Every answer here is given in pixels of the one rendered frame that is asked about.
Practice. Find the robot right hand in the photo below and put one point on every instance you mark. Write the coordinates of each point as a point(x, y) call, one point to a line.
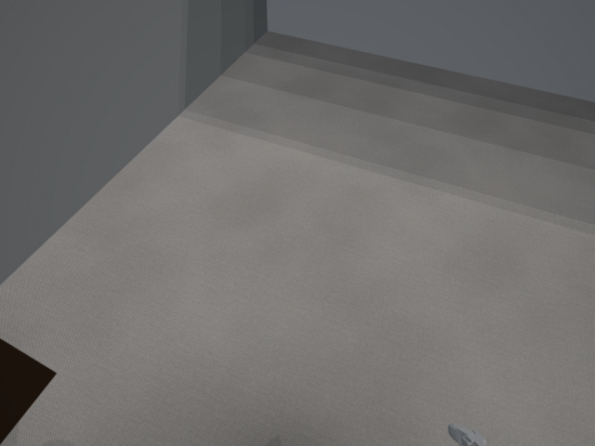
point(465, 437)

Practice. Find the cupboard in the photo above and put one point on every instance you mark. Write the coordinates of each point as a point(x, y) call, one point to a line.
point(22, 380)

